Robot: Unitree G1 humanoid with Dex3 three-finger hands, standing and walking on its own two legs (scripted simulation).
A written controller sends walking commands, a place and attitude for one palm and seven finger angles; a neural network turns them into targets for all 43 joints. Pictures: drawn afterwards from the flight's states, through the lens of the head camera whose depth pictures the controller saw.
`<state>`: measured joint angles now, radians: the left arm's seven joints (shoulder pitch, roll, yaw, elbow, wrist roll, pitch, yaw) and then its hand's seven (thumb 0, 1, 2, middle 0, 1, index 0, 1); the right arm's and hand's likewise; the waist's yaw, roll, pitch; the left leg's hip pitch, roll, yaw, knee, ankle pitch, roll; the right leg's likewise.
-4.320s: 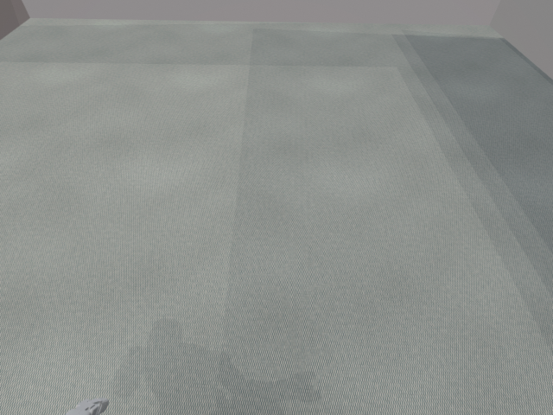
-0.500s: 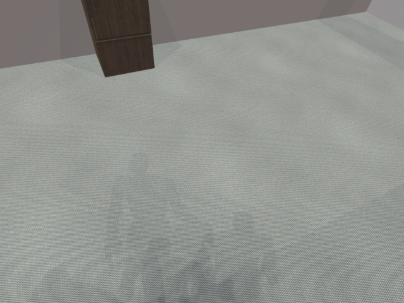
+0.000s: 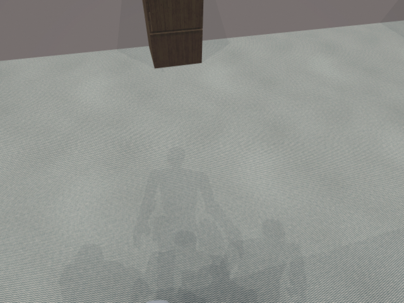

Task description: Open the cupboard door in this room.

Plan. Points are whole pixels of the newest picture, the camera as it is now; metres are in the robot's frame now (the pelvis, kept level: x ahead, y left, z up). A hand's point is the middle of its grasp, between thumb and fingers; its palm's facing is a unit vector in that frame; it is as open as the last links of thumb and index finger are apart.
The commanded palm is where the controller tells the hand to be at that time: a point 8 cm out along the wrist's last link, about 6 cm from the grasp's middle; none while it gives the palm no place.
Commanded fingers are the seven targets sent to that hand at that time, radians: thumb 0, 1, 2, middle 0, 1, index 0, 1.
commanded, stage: stand and wait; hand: left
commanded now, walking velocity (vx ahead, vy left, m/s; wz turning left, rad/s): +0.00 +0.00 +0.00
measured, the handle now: out of the picture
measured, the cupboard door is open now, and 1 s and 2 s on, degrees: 0 0 0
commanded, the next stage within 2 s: turn or walk to find it in 0.20 s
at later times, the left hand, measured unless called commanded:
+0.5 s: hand out of the picture +0.01 +0.21 -0.16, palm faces +0.12 -0.96 -0.25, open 7.4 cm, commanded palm none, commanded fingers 0.00 0.90 0.90 -0.20 -0.30 -0.20 -0.30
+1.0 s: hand out of the picture -0.10 +0.28 -0.18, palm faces +0.32 -0.92 -0.24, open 7.4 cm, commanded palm none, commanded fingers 0.00 0.90 0.90 -0.20 -0.30 -0.20 -0.30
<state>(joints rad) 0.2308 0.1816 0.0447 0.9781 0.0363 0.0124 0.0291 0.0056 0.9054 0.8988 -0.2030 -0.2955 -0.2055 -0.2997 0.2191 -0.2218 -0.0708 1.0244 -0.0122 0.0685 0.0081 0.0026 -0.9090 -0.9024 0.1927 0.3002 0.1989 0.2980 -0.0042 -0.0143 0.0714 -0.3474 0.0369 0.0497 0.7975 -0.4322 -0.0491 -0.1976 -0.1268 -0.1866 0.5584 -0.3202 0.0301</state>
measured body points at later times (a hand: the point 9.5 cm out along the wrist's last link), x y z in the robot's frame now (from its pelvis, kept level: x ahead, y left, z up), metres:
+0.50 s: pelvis -0.03 +0.02 +0.00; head -0.02 +0.00 +0.45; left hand +0.00 +0.26 -0.14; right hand +0.03 -0.21 -0.16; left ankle +0.00 +0.12 -0.73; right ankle -0.04 -0.09 -0.73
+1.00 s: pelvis -0.08 +0.06 +0.00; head -0.06 +0.10 +0.45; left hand -0.11 +0.33 -0.16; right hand +0.07 -0.16 -0.13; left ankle -0.09 +0.15 -0.73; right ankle -0.06 -0.09 -0.66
